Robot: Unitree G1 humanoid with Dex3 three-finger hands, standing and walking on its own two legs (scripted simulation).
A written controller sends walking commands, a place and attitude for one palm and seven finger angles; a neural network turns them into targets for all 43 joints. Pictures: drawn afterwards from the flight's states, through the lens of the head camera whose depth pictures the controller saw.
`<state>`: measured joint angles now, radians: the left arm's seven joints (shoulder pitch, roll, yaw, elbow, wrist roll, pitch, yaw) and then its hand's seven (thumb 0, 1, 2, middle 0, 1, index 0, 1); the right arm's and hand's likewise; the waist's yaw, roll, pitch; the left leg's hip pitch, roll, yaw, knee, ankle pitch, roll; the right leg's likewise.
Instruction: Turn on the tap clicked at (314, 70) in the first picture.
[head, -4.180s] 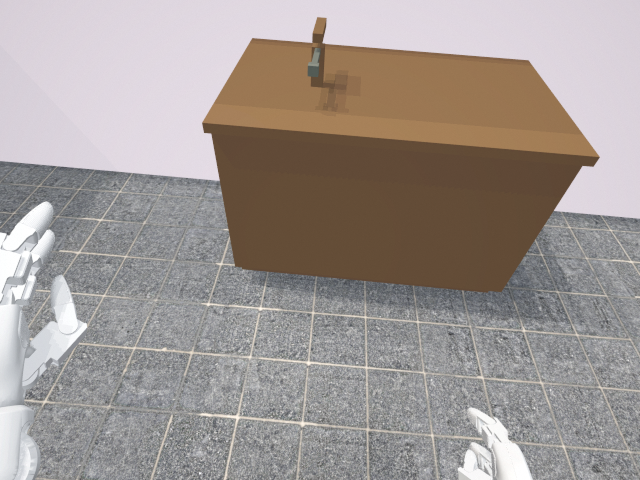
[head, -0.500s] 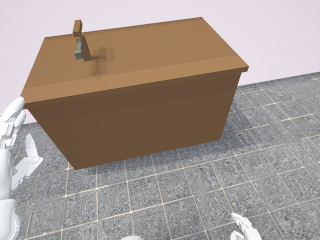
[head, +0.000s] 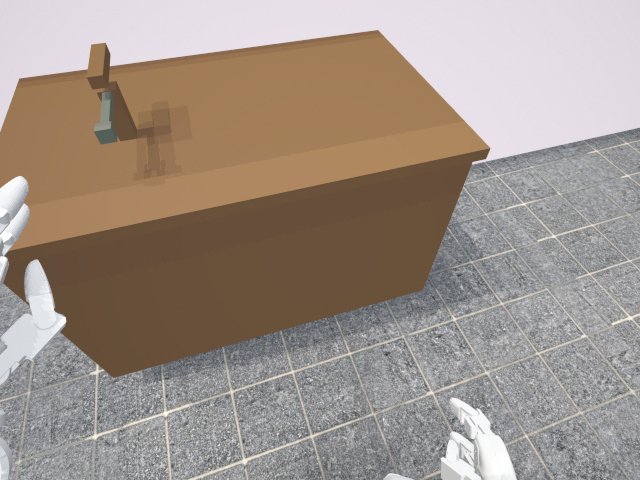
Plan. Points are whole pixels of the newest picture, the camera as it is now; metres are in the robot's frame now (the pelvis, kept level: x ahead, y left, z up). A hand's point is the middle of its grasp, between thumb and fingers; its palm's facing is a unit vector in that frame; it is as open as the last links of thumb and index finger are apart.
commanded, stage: take the last steps up to it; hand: left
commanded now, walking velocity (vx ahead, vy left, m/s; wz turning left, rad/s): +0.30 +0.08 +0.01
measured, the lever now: (105, 132) +0.65 +0.42 +0.06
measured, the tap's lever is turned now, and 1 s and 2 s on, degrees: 0 0 0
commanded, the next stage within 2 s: come to a stop and stand still in 1.02 s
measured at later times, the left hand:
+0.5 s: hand (79, 217) +0.33 +0.26 +0.19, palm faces +0.45 -0.80 -0.40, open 7.4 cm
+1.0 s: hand (128, 183) +0.39 +0.24 +0.18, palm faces +0.43 -0.80 -0.41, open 7.4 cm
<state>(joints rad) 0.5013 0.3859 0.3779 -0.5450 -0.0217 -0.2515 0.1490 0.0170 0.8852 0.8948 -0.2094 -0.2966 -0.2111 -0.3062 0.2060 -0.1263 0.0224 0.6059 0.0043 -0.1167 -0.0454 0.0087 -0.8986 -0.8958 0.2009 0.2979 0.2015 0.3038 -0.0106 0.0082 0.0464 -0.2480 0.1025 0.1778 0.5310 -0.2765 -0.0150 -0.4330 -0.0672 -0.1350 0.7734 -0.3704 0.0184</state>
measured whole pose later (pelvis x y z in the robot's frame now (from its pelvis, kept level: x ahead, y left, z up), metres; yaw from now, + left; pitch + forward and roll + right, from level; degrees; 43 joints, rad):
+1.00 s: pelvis +0.18 +0.00 +0.01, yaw +2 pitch -1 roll +2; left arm 0.46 0.33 0.34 -0.46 -0.02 -0.23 0.16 0.02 0.88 0.89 -0.21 -0.30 -0.21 -0.31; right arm 0.20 -0.23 -0.01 0.64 0.00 -0.05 -0.06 0.01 -0.90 -0.90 0.20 0.30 0.20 0.30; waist -0.01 -0.01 0.06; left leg -0.43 0.05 0.09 0.83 -0.34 -0.02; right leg -0.23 -0.06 -0.14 0.51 -0.26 -0.04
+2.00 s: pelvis +0.17 +0.03 +0.01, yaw -1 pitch -3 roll -1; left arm 0.43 0.38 0.33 -0.39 -0.03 -0.24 0.09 0.02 0.88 0.89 -0.21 -0.30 -0.22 -0.31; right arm 0.27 -0.20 0.01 0.57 0.01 -0.16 -0.04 0.01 -0.90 -0.90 0.20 0.30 0.20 0.30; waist 0.02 -0.03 0.04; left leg -0.24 -0.01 0.06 0.46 -0.18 0.04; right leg -0.25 0.00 -0.04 0.44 -0.19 -0.01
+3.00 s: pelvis +0.21 +0.04 +0.01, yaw +2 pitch -1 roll -1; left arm 0.40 0.34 0.33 -0.42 -0.04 -0.20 0.10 0.02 0.89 0.89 -0.21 -0.30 -0.21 -0.31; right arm 0.20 -0.19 0.04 0.57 0.00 -0.11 -0.04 0.01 -0.90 -0.90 0.20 0.30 0.20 0.30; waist 0.04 -0.01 0.04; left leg -0.19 -0.04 0.01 0.41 -0.20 0.06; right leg -0.17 0.01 -0.01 0.35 -0.16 0.01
